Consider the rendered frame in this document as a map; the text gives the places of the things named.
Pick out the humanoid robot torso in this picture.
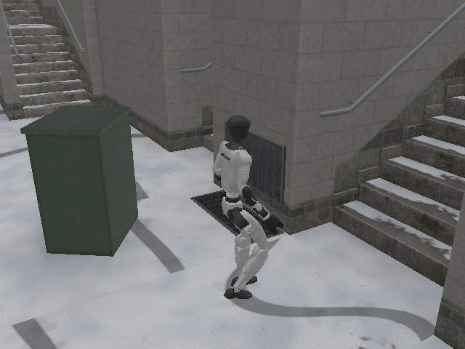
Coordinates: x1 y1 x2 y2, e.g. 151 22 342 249
221 145 248 220

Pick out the left robot thigh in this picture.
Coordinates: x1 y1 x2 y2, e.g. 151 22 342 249
220 203 249 249

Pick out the right robot upper arm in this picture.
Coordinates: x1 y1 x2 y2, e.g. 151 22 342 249
237 151 252 196

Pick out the left robot upper arm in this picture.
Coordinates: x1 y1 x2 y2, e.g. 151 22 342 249
212 141 229 176

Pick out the robot right forearm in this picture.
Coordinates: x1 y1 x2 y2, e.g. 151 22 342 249
242 186 270 220

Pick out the right robot hand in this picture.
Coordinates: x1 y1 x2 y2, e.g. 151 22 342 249
265 215 283 235

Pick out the robot left forearm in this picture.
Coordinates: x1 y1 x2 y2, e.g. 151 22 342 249
215 174 226 192

